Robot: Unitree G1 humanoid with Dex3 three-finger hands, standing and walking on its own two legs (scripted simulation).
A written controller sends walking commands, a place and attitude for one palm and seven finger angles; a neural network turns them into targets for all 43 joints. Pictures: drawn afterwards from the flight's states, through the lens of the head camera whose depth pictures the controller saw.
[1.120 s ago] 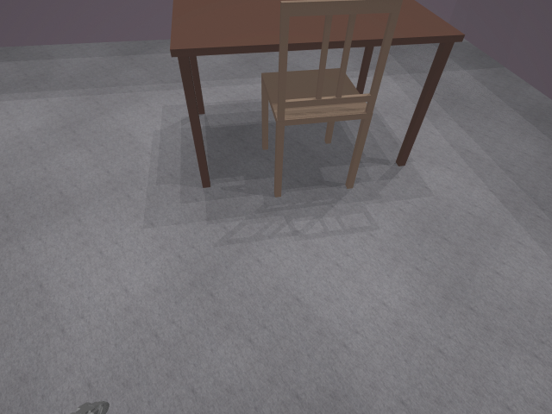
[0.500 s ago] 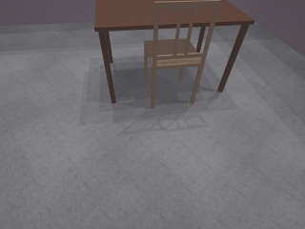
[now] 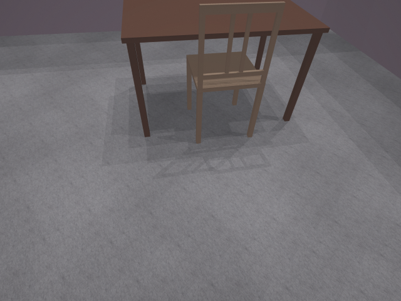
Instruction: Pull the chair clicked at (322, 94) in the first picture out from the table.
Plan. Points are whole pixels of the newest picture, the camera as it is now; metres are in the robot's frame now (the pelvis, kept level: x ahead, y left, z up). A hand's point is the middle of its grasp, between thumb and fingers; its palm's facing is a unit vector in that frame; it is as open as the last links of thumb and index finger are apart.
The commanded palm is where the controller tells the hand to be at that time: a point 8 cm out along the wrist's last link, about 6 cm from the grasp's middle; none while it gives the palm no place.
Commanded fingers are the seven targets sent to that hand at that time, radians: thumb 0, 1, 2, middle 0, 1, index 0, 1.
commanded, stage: look at it before walking up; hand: left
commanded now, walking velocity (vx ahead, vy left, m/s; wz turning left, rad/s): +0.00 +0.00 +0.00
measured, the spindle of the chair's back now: (229, 45) +1.33 -0.08 -0.08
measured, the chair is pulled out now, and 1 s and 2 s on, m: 0.00 0.00 0.00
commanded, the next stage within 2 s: walk to a spot facing it in 0.32 s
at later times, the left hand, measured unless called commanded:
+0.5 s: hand out of the picture +0.07 +0.24 -0.16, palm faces -0.02 -0.94 -0.33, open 7.4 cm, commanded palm none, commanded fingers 0.00 0.90 0.90 -0.20 -0.30 -0.20 -0.30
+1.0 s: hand out of the picture +0.11 +0.14 -0.17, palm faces -0.18 -0.97 -0.17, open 7.4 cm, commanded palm none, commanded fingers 0.00 0.90 0.90 -0.20 -0.30 -0.20 -0.30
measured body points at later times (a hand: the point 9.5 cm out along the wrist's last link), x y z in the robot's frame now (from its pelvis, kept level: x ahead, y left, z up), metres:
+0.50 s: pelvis +0.00 +0.00 +0.00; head +0.00 +0.00 +0.45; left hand +0.07 +0.29 -0.14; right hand +0.08 -0.29 -0.13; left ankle +0.00 +0.12 -0.74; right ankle +0.00 -0.13 -0.74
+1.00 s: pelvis +0.12 -0.04 +0.00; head +0.14 -0.04 +0.45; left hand +0.12 +0.19 -0.15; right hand +0.12 -0.29 -0.15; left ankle +0.19 +0.09 -0.67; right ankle +0.04 -0.11 -0.74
